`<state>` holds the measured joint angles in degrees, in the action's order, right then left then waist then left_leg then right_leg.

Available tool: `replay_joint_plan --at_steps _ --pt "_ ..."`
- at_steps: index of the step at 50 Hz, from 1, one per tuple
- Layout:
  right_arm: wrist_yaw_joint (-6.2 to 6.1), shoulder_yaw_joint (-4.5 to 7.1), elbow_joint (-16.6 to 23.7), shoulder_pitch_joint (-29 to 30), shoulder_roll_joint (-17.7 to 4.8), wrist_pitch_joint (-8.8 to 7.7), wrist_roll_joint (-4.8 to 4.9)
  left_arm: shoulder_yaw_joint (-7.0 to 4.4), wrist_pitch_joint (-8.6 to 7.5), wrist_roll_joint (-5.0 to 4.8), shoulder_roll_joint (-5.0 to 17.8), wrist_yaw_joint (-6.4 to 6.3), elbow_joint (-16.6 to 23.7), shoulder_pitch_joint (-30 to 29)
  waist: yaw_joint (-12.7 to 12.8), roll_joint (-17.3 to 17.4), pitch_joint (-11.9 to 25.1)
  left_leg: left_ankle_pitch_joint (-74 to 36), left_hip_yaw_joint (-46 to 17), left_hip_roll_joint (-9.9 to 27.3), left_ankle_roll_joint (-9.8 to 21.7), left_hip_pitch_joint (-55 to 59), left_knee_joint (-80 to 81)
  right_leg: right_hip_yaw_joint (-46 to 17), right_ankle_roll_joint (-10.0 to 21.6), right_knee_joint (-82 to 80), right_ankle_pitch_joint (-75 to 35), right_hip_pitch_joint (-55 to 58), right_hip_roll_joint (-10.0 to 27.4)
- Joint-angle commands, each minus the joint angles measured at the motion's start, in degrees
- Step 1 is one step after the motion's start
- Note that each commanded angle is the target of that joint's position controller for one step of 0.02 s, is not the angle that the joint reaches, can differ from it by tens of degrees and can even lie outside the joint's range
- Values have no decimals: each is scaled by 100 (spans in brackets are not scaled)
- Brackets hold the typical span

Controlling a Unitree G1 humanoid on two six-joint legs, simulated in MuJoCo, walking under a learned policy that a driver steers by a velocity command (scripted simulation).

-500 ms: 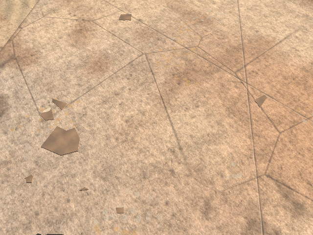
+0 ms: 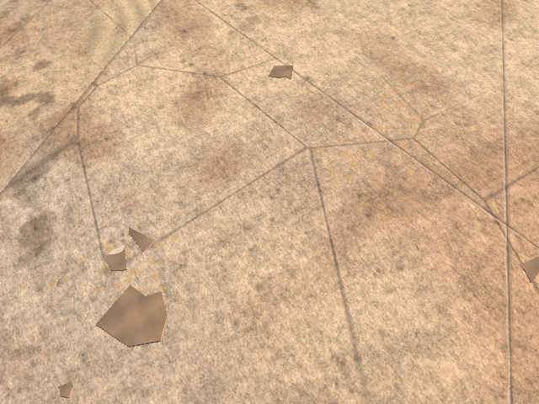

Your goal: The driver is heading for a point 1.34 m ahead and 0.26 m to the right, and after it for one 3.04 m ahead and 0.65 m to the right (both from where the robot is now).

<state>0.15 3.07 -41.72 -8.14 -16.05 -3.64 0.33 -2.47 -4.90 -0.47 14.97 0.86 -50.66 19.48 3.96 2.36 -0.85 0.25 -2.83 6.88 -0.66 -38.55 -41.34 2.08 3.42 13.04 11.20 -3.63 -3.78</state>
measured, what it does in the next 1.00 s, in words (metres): walks ahead, turning right: left foot, then right foot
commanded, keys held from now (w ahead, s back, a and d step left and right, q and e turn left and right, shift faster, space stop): w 0.14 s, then w+e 0.70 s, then w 0.16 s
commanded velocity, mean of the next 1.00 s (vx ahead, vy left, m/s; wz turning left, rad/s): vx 0.50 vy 0.00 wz -0.34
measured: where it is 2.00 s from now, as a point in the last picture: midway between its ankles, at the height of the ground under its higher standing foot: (364, 274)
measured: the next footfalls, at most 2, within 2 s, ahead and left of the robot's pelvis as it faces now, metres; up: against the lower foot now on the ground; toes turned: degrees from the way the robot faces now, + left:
left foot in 0.18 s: +0.29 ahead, +0.15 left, +0.00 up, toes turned +1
right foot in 0.72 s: +0.54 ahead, -0.13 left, +0.00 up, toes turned -19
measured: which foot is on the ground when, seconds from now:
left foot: up 0.00-0.16, down 0.18-0.74, up 0.76-1.00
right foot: down 0.00-0.20, up 0.22-0.70, down 0.72-1.00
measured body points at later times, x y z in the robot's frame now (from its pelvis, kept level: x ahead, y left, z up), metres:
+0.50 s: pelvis +0.28 +0.06 +0.00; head +0.30 +0.06 +0.45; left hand +0.45 +0.31 -0.12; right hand +0.29 -0.23 -0.12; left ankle +0.25 +0.15 -0.75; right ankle +0.40 -0.14 -0.68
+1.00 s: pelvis +0.55 -0.06 +0.00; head +0.57 -0.09 +0.45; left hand +0.72 +0.17 -0.11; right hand +0.61 -0.38 -0.10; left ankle +0.74 +0.07 -0.68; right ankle +0.50 -0.12 -0.75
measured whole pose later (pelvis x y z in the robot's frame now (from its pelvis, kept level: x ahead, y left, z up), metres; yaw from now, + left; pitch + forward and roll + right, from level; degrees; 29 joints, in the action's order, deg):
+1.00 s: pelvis +0.55 -0.06 +0.00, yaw -24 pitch +2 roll +0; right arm 0.0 3.6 -43.8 -5.3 -17.1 -5.3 -0.4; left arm -3.7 -3.1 -0.4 14.8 0.3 -44.0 17.8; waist 2.5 2.1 -2.1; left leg 6.4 -3.6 7.3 -2.9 -37.9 -49.1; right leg -3.2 5.3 17.9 10.2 -8.9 -5.7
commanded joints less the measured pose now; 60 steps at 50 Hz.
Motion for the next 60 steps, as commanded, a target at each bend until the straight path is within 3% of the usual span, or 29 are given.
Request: replay_joint_plan --at_steps 1,6,8,9,10,11,12,13,14,16,18,22,26,30,33,35,36,37,38,39,40,41,42,43,46,51,56,59,60 --pt "74 4 489 663 -198 -121 43 -232 -30 -59 1047 -51 217 72 83 -543 -195 -621 231 -197 -9 347 717 -650 805 -520 -1305 -223 1431" --pt "218 45 667 920 -383 -185 65 -285 146 -89 1156 -100 23 244 -33 -659 -228 151 206 -350 291 379 1256 -805 651 54 -2004 713 1856" --pt "195 186 454 100 -644 -203 23 -293 200 -101 1204 -122 36 69 -557 -694 274 312 442 -630 520 1718 1502 -646 474 1059 -3512 630 1653" --pt "137 327 209 -831 -947 -204 -14 -214 205 -53 1024 -127 88 53 -978 -558 939 125 272 -433 729 3238 1364 -478 299 2203 -3349 -8 1344" --pt "78 458 116 -1639 -1505 -186 -152 -40 126 42 491 -98 273 452 -1036 434 1941 295 -1669 1059 1394 5621 1205 -163 -56 4375 -1315 -2047 673" --pt "82 419 23 -1838 -1326 -137 -59 42 19 -26 304 -69 187 706 -1008 1398 2560 1184 -3623 1786 1887 6336 2007 -608 -197 5701 2160 -3319 87" --pt "68 291 48 -1610 -939 -121 -29 -139 -44 -188 946 -43 244 272 -1115 779 1799 1773 -3152 1595 1614 5748 2232 -1013 -138 6192 2050 -3865 429" --pt "42 236 78 -1241 -784 -119 -34 -166 -66 -249 1007 -35 396 -193 -1008 542 1086 1672 -2323 1397 1399 4949 2379 -838 -107 6123 1556 -3998 707" --pt "52 187 65 -871 -635 -140 -59 -172 -45 -193 933 -52 431 -397 -823 242 608 1386 -1754 1164 1288 4150 2640 -758 -138 5795 1117 -3828 911" --pt "75 139 41 -437 -412 -235 -105 -215 120 -137 767 -84 342 -186 -473 423 260 916 -972 868 1156 3234 3069 -809 -208 5398 592 -3231 1156" --pt "78 166 -55 -324 -422 -316 -111 -197 261 -142 535 -99 318 -86 -330 326 107 448 -454 829 1195 2875 3338 -805 -289 5269 354 -3124 1186" --pt "-8 234 -263 -427 -583 -337 -153 -215 310 -85 459 -85 521 -528 -354 116 -99 -205 378 752 1157 3040 3480 -887 -391 4378 -700 -3608 1162" --pt "-90 276 -395 -592 -756 -268 -100 -135 249 -53 290 67 772 -1278 -627 -8 -297 -342 1042 668 1002 3244 3538 -405 -322 3064 -1585 -3409 1066" --pt "-113 347 -601 -956 -908 -103 10 -105 256 -61 287 196 1131 -1876 -825 -53 -488 -753 1260 946 941 4143 3236 -146 -127 2451 -1190 -3716 983" --pt "-150 410 -604 -851 -1102 37 83 -197 282 -65 473 268 1289 -1749 -577 163 -237 -2835 1471 1029 767 4563 2426 256 155 2332 -356 -3189 621" --pt "-187 431 -554 -680 -1211 136 118 -412 308 -98 833 246 1102 -704 67 251 391 -4159 1651 857 568 4368 848 529 456 2159 -82 -1733 139" --pt "-206 381 -514 -671 -1125 129 96 -621 335 -105 1218 155 853 261 538 19 892 -3358 1727 609 329 3475 -580 217 697 1818 -382 -125 70" --pt "-152 161 -259 -1118 -398 26 -164 -777 366 -137 1908 37 770 569 159 -1451 1349 1055 1618 -167 -49 1041 -2710 -2352 1507 1713 -271 1920 1521" --pt "-70 49 -111 -1022 -307 -229 -66 -694 266 -98 1856 80 994 534 94 -1409 2266 3541 203 -1005 -123 -237 -3851 -5070 2304 622 721 2824 2351" --pt "7 167 33 -266 -761 -396 192 -557 193 -46 1390 113 975 461 370 -791 1723 3097 -250 -650 31 -858 -3952 -4436 1903 325 604 2555 2217" --pt "15 147 113 -50 -737 -484 228 -505 138 -58 1201 107 977 186 209 -622 1074 2568 -195 -399 154 -915 -3541 -3619 1673 347 233 1784 1992" --pt "-31 163 24 -74 -720 -500 89 -442 124 -76 1001 95 1050 -238 -75 -277 664 2194 -180 -163 141 -566 -3022 -2971 1470 341 -321 905 1732" --pt "-58 218 -26 -149 -798 -451 -21 -377 123 -36 812 69 1151 -543 -289 -343 465 1944 -188 -20 94 -115 -2617 -2531 1377 240 -849 230 1538" --pt "-41 234 -75 -289 -792 -366 -37 -336 126 22 719 40 1232 -690 -437 -441 426 1775 -176 58 41 223 -2446 -2298 1343 111 -1134 -164 1439" --pt "-36 177 -89 -309 -536 -196 -91 -353 77 17 846 -46 1173 -568 -490 -469 319 1270 34 52 -200 403 -1728 -1686 1342 -104 -1971 -708 1296" --pt "32 50 129 656 -311 -213 -42 -350 85 -14 940 -134 957 -180 -76 -638 48 -574 171 -187 -261 634 343 -1091 944 -201 -1375 -831 996" --pt "164 61 311 1184 -471 -299 22 -357 118 -51 984 -133 675 211 118 -673 -223 -532 85 -319 -4 376 1126 -1461 896 66 -1049 0 1476" --pt "212 108 275 887 -614 -342 16 -391 190 -39 1051 -173 593 190 -106 -811 -156 150 146 -416 262 645 1308 -1583 733 482 -1897 500 1688" --pt "202 165 169 488 -714 -355 9 -393 215 -39 1074 -178 610 77 -351 -833 59 269 313 -578 386 1230 1430 -1466 639 923 -2785 514 1564"
Keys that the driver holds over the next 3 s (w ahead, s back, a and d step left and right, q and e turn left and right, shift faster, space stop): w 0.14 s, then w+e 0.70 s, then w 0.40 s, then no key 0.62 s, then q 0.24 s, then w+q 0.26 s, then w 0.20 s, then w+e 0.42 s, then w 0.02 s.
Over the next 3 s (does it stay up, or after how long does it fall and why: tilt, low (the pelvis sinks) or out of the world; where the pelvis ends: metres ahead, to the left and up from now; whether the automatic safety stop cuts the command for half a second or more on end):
stays up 1.20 -0.21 0.00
